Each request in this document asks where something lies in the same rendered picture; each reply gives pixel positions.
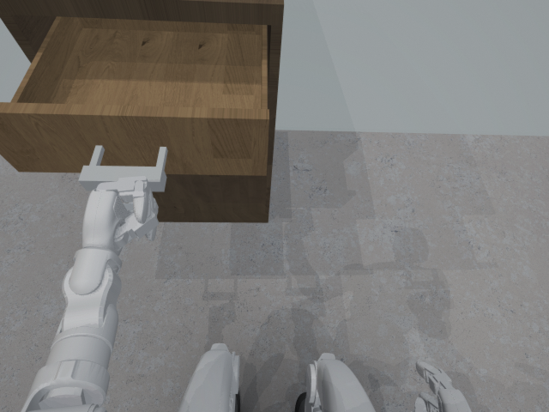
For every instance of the drawer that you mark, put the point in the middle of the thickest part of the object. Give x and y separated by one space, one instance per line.
132 86

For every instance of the robot left forearm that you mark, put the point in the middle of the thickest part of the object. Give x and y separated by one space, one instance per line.
75 372

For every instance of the robot left hand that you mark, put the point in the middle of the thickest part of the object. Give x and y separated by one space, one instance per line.
105 212

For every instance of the robot right shin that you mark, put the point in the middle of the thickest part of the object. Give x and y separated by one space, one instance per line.
308 407

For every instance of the handle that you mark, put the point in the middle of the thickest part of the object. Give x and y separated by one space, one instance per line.
94 174

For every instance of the robot right thigh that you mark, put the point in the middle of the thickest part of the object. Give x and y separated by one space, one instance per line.
334 387

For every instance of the cabinet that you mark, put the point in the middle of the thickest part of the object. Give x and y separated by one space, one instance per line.
187 197

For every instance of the robot right hand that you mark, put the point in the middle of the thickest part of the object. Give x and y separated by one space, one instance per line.
448 398

